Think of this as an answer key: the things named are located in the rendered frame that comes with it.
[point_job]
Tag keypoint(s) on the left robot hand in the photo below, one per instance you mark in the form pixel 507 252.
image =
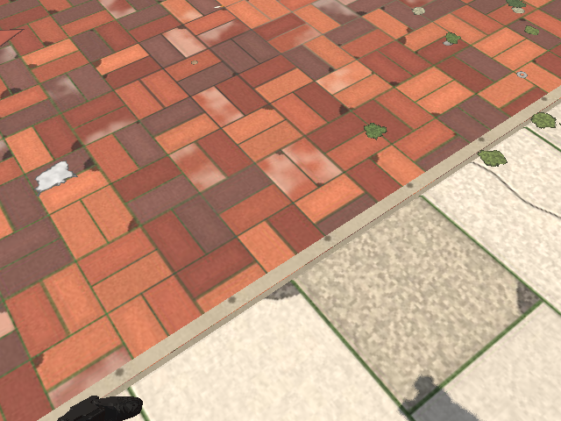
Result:
pixel 113 408

